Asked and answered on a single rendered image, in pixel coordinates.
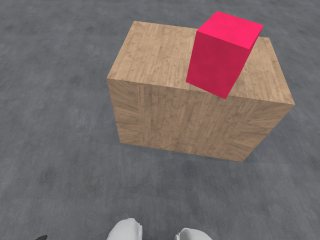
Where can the robot left thigh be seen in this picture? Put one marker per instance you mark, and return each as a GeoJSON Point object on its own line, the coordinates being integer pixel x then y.
{"type": "Point", "coordinates": [127, 229]}

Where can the pedestal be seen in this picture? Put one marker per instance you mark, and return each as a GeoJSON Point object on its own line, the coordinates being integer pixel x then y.
{"type": "Point", "coordinates": [155, 107]}

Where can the robot right thigh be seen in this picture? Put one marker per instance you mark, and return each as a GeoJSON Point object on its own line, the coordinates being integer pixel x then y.
{"type": "Point", "coordinates": [191, 234]}

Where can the carton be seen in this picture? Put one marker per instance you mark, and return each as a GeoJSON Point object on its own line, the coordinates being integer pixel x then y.
{"type": "Point", "coordinates": [221, 48]}

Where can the robot thigh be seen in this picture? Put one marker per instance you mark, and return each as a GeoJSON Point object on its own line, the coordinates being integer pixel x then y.
{"type": "Point", "coordinates": [191, 234]}
{"type": "Point", "coordinates": [127, 229]}

